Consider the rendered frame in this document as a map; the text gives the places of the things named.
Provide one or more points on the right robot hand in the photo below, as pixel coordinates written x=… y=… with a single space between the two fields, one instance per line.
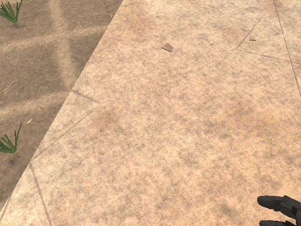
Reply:
x=286 y=205

